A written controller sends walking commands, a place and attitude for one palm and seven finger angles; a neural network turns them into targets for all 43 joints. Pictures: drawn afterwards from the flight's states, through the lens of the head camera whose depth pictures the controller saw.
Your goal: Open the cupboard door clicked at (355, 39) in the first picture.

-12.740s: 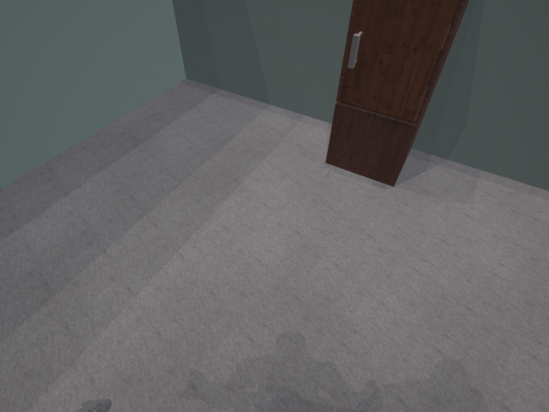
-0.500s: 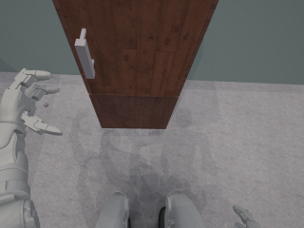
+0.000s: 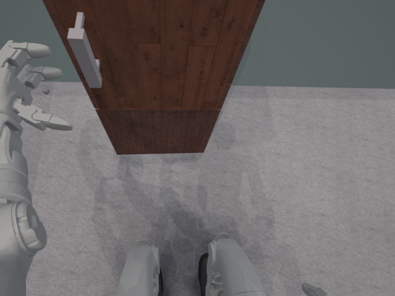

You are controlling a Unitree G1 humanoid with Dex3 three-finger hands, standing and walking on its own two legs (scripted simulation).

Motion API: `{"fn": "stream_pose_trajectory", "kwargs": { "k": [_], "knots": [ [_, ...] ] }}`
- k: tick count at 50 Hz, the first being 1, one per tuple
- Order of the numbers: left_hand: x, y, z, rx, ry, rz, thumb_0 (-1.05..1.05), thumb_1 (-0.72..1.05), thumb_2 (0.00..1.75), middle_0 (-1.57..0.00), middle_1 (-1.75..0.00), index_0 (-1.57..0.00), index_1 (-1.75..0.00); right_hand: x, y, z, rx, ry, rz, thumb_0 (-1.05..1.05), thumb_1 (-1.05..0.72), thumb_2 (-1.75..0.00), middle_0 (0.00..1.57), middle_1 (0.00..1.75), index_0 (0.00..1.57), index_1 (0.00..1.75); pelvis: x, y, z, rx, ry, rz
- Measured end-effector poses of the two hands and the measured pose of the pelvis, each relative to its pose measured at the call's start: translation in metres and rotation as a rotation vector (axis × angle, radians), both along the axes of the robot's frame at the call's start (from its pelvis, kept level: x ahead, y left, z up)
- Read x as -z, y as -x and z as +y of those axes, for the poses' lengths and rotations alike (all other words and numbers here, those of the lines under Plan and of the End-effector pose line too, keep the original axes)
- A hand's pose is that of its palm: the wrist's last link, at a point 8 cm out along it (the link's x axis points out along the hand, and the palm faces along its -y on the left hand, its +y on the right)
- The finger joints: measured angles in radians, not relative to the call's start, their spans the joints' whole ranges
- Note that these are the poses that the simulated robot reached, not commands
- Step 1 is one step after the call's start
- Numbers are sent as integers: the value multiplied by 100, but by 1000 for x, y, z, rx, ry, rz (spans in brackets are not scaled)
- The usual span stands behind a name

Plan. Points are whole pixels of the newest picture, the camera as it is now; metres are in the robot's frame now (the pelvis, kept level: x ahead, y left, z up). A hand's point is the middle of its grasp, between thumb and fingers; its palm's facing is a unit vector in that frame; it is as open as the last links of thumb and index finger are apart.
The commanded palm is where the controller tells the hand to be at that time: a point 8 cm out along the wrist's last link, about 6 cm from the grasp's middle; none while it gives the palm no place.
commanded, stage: move the hooked fingers beside the handle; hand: left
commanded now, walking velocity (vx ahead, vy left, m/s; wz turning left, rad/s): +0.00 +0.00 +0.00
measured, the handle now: (88, 52) +0.59 +0.20 +0.04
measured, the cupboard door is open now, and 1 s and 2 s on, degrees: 0 0 0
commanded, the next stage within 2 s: slide the fingers in behind the handle in 1.10 s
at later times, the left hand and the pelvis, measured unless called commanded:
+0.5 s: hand (51, 70) +0.54 +0.26 +0.04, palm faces +0.02 -1.00 -0.02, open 14.0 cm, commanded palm +0.53 +0.29 +0.04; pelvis +0.00 +0.00 -0.01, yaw -2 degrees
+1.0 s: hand (54, 71) +0.54 +0.26 +0.04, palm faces +0.03 -1.00 -0.01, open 14.0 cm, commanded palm +0.53 +0.28 +0.04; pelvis +0.01 +0.01 -0.01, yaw -2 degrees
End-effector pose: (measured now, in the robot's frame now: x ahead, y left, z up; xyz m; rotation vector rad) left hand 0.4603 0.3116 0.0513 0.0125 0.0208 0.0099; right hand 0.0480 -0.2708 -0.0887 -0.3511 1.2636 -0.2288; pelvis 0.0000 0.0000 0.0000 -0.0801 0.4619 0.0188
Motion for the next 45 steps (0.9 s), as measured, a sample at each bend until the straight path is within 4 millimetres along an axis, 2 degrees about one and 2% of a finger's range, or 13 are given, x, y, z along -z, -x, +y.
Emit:
{"fn": "stream_pose_trajectory", "kwargs": {
  "k": [15, 22, 28, 33, 38, 45],
  "knots": [
    [2, -49, 1, -13, -12, 3, -1, -50, 30, -30, -120, -30, -120, 4, 44, 2, 57, 15, 136, 0, -90, -90, 20, 30, 20, 30, 12, 3, -1, 11, 18, 58],
    [5, -59, 2, -11, 0, 0, -1, -50, 30, -30, -120, -30, -120, 3, 56, 7, 82, 10, 180, 0, -90, -90, 20, 30, 20, 30, 13, 1, 2, 20, 24, 75],
    [15, -53, 9, -18, -11, 35, -1, -50, 30, -30, -120, -30, -120, 1, 55, 13, 86, -4, 190, 0, -90, -90, 20, 30, 20, 30, 11, -1, 5, 23, 27, 76],
    [8, -50, 13, -28, -8, -11, -1, -50, 30, -30, -120, -30, -120, -1, 48, 16, 74, -5, 188, 0, -90, -90, 20, 30, 20, 30, 9, -3, 7, 14, 33, 73],
    [2, -52, 10, -7, 1, -4, -1, -50, 30, -30, -120, -30, -120, -4, 37, 17, 60, 1, 167, 0, -90, -90, 20, 30, 20, 30, 5, -5, 9, 4, 37, 66],
    [13, -52, -1, 6, 8, 36, -1, -50, 30, -30, -120, -30, -120, -5, 27, 18, 48, 5, 134, 0, -90, -90, 20, 30, 20, 30, 4, -7, 12, 5, 35, 64]
  ]
}}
